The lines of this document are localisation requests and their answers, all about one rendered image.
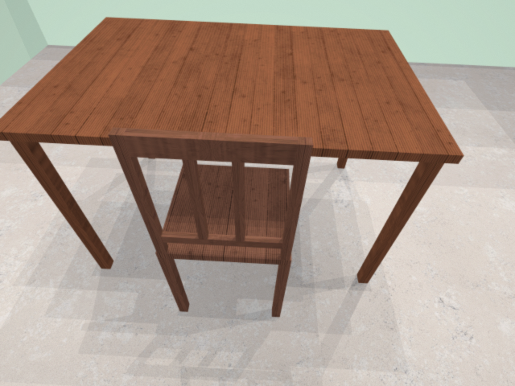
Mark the chair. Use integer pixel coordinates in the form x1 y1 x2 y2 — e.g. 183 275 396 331
108 127 313 317

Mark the table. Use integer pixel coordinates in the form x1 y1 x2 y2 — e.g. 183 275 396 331
0 17 464 283

